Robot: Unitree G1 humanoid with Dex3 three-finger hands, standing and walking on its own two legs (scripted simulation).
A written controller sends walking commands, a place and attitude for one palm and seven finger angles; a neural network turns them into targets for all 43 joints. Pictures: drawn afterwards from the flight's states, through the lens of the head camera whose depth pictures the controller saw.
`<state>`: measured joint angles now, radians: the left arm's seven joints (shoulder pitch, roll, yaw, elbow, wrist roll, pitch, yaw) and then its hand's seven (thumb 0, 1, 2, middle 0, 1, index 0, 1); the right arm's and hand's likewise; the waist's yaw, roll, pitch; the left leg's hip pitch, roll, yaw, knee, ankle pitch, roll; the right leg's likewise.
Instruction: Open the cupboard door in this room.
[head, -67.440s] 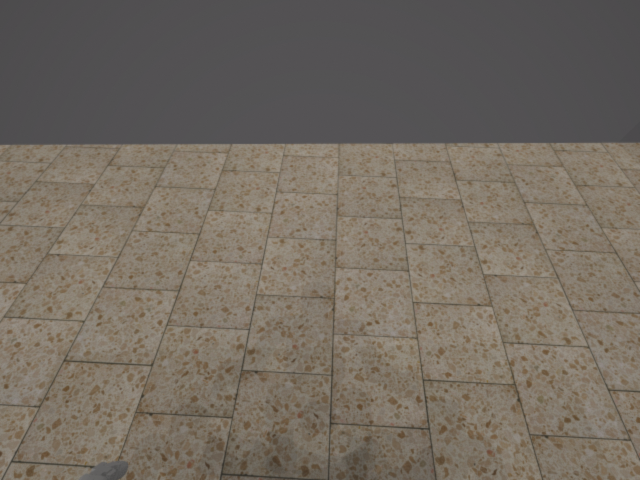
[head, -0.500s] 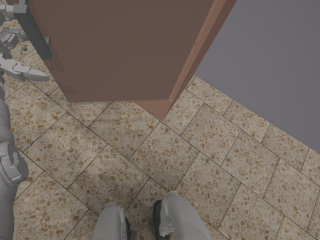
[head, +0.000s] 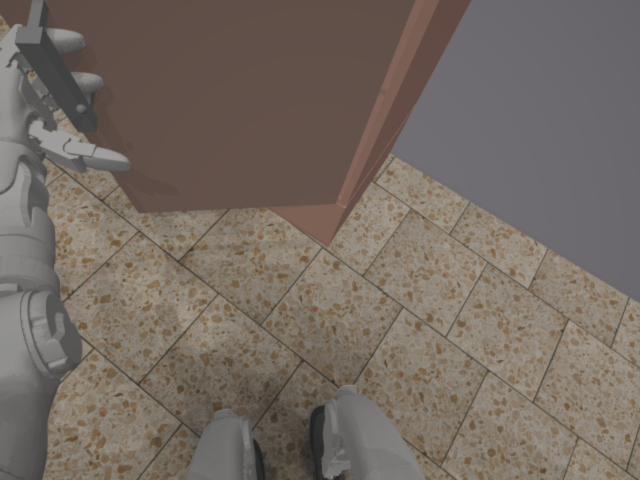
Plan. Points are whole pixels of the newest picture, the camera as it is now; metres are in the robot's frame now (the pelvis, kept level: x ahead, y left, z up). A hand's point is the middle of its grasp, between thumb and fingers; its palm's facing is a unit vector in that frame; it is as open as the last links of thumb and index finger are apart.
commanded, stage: slide the fingers in behind the handle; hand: left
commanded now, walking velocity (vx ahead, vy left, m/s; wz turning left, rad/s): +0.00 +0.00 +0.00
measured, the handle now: (65, 72) +0.58 +0.24 +0.05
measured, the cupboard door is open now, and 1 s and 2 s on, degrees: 39 39 63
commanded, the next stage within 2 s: close the thumb around the handle in 0.40 s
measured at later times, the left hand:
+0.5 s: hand (79, 112) +0.53 +0.22 +0.05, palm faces +0.00 -1.00 -0.02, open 14.0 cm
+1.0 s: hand (81, 111) +0.53 +0.21 +0.06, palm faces -0.01 -1.00 -0.01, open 7.6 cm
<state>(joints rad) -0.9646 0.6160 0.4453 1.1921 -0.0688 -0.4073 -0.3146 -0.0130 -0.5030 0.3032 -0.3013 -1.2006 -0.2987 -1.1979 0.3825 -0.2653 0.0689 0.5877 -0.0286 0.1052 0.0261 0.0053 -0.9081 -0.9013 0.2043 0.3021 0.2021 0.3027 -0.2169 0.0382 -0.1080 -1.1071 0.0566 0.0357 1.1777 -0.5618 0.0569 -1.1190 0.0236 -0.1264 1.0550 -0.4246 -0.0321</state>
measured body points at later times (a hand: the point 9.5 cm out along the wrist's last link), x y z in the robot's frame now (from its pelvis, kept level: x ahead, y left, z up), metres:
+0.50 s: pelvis +0.00 +0.00 +0.00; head +0.17 +0.03 +0.41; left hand +0.52 +0.27 +0.06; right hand -0.01 -0.26 -0.10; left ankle -0.02 +0.08 -0.64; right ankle +0.03 -0.11 -0.64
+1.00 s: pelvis +0.00 +0.01 +0.00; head +0.16 +0.04 +0.42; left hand +0.52 +0.27 +0.06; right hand -0.01 -0.25 -0.10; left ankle -0.02 +0.08 -0.64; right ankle +0.03 -0.11 -0.64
